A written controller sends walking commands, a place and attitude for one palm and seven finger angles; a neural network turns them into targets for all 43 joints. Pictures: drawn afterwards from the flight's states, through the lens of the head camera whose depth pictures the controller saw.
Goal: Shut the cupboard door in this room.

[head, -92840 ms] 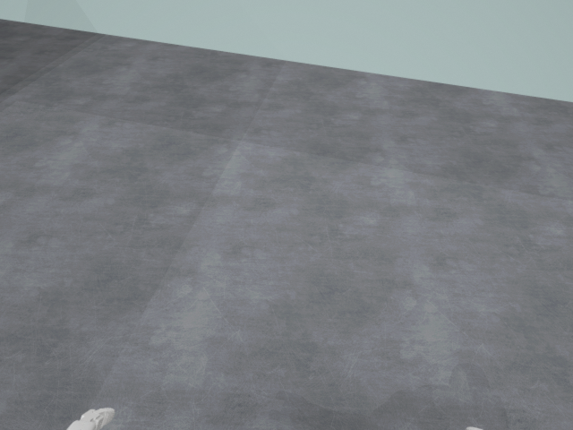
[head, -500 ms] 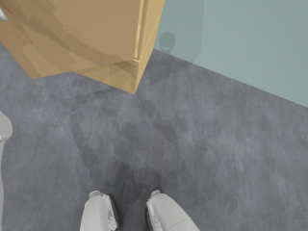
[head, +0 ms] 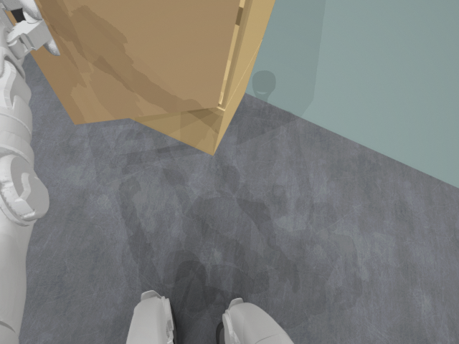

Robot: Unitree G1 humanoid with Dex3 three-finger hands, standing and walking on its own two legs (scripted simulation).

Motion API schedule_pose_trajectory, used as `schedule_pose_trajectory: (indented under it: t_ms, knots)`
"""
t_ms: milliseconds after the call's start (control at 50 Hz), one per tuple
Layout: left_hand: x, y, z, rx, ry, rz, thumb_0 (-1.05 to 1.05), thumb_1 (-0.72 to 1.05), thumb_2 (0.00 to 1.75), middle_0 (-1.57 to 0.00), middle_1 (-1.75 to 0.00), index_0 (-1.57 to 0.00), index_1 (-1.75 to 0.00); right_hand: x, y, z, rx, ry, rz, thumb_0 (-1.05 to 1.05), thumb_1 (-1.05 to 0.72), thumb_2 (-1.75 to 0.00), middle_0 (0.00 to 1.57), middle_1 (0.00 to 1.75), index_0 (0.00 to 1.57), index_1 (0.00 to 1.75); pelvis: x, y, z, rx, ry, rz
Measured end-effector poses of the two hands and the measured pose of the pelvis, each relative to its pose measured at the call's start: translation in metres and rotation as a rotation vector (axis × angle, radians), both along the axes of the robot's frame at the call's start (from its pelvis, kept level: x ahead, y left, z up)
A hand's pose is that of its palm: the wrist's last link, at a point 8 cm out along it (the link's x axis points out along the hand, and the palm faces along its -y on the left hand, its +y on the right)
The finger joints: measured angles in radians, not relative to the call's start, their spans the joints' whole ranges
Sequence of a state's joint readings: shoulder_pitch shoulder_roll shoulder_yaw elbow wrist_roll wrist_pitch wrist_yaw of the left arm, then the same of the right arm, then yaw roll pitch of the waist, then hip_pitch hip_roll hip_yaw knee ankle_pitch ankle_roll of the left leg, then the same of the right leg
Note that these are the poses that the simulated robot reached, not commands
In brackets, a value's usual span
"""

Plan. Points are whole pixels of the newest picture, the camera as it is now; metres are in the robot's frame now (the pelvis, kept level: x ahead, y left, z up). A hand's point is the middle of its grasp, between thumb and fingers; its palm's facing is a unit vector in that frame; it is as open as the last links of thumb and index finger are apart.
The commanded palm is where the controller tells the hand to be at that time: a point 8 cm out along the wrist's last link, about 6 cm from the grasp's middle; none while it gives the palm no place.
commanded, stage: push the door shut along its arc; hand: left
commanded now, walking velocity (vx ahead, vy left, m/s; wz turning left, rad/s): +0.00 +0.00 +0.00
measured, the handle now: out of the picture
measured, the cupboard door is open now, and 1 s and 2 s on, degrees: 38 37 37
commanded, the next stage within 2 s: pull the fist back off the door in 0.08 s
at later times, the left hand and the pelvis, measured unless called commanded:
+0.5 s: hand (41, 25) +0.60 +0.20 +0.10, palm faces +0.15 -0.99 +0.00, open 3.1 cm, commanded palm +0.57 +0.21 +0.11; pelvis +0.00 +0.00 -0.01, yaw -2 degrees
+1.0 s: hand (46, 75) +0.51 +0.18 +0.11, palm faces +0.12 -0.99 +0.00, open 3.1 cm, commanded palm +0.49 +0.22 +0.11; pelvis +0.00 +0.00 +0.01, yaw +1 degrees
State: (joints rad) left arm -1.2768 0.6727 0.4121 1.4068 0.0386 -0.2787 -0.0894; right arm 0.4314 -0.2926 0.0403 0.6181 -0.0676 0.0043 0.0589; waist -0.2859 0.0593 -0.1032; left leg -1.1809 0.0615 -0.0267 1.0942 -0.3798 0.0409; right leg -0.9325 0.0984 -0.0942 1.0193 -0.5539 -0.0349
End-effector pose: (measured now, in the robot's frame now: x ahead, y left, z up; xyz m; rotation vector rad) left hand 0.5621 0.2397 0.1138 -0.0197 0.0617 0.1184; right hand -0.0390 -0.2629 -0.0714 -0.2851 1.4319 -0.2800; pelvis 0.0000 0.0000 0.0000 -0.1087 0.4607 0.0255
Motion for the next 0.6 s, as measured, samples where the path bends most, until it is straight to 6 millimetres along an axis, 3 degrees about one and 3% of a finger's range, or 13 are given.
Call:
schedule_pose_trajectory:
  t_ms: [80,160,280,380,480,600]
  knots:
    - [0.012,-0.002,0.009,0.022,-0.085,-0.017,0.02,0.9,0.9,-1.3,-1.5,-1.3,-1.5,-0.01,-0.005,-0.008,-0.016,0.026,-0.018,0.0,-0.91,-0.9,0.2,0.29,0.2,0.3,-0.006,-0.003,-0.011,-0.006,0.028,-0.005]
    - [0.024,-0.002,0.01,0.042,-0.057,-0.048,0.02,0.9,0.9,-1.3,-1.5,-1.3,-1.5,-0.029,-0.002,-0.013,-0.022,0.073,-0.061,0.0,-0.91,-0.9,0.2,0.29,0.2,0.3,-0.009,-0.005,-0.019,-0.013,0.052,-0.009]
    - [0.034,-0.001,0.004,-0.015,-0.023,-0.026,0.02,0.9,0.9,-1.3,-1.5,-1.32,-1.5,-0.061,0.015,-0.013,0.004,0.154,-0.113,0.0,-0.91,-0.9,0.2,0.29,0.2,0.3,-0.01,-0.006,-0.024,-0.016,0.074,-0.022]
    - [0.028,0.001,-0.004,0.017,0.003,0.021,0.02,0.9,0.9,-1.3,-1.5,-1.32,-1.5,-0.077,0.033,-0.008,0.064,0.197,-0.149,0.0,-0.91,-0.9,0.2,0.29,0.2,0.3,-0.007,-0.005,-0.018,-0.011,0.068,-0.031]
    - [0.016,0.006,-0.01,0.012,0.032,0.033,0.02,0.9,0.9,-1.3,-1.5,-1.31,-1.5,-0.078,0.04,-0.001,0.093,0.197,-0.164,0.01,-0.91,-0.9,0.2,0.3,0.21,0.3,-0.003,-0.005,-0.009,-0.005,0.044,-0.035]
    - [-0.003,0.011,0.006,0.005,-0.03,0.025,0.02,0.9,0.9,-1.3,-1.5,-1.3,-1.5,-0.055,0.028,0.004,0.08,0.135,-0.129,0.01,-0.91,-0.9,0.2,0.3,0.21,0.3,0.005,-0.004,0.003,0.002,0.006,-0.027]
